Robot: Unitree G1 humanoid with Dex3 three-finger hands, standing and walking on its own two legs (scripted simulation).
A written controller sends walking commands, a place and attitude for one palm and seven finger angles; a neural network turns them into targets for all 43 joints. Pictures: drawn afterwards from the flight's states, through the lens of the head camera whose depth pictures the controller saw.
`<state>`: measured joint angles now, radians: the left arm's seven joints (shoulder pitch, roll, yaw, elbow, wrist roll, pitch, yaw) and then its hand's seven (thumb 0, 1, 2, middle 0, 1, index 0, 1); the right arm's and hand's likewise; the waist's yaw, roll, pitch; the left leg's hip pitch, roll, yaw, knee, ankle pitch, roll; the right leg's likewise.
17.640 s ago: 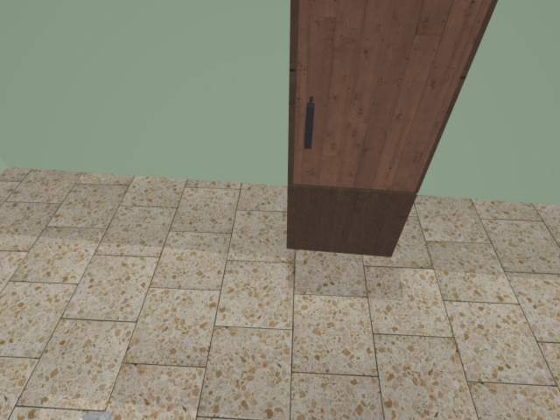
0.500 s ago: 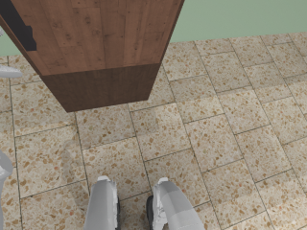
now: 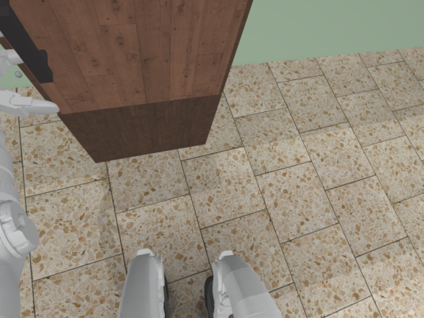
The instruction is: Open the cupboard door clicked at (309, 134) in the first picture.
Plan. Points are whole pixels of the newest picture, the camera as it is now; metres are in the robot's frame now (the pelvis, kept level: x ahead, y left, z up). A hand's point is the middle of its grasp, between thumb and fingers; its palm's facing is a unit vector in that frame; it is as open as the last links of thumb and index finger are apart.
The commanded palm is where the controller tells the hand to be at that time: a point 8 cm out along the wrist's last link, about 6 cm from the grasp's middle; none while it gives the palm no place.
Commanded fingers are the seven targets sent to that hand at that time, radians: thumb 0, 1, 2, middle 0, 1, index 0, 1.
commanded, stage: slide the fingers in behind the handle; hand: left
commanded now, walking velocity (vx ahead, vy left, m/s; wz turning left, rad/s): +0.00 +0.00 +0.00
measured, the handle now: (26, 38) +0.57 +0.28 +0.06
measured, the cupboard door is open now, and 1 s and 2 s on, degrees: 0 0 0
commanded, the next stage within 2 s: close the thumb around the handle in 1.00 s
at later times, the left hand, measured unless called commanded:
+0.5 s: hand (44, 73) +0.51 +0.25 +0.05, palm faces +0.19 -0.98 +0.00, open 14.0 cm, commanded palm +0.50 +0.27 +0.05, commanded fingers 0.00 -0.50 0.30 -0.30 -1.20 -0.30 -1.20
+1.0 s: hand (51, 70) +0.52 +0.24 +0.05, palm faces +0.21 -0.98 -0.02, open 14.1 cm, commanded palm +0.50 +0.26 +0.05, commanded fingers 0.00 -0.50 0.30 -0.30 -1.20 -0.30 -1.20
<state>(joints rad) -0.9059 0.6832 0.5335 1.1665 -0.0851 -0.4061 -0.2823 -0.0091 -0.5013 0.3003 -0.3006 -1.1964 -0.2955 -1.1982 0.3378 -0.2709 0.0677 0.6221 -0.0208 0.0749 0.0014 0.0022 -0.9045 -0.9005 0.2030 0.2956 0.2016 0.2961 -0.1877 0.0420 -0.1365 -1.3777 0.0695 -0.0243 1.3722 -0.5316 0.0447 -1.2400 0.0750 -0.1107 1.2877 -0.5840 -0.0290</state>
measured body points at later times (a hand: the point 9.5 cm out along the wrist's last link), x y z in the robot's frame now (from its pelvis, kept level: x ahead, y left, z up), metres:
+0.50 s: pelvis +0.00 +0.00 +0.01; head +0.17 +0.04 +0.42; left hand +0.50 +0.30 +0.05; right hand +0.02 -0.26 -0.10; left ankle +0.04 +0.09 -0.60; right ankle +0.01 -0.11 -0.60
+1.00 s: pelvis +0.00 -0.01 +0.00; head +0.17 +0.03 +0.42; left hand +0.50 +0.29 +0.05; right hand +0.01 -0.27 -0.10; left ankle +0.04 +0.09 -0.60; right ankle +0.01 -0.11 -0.60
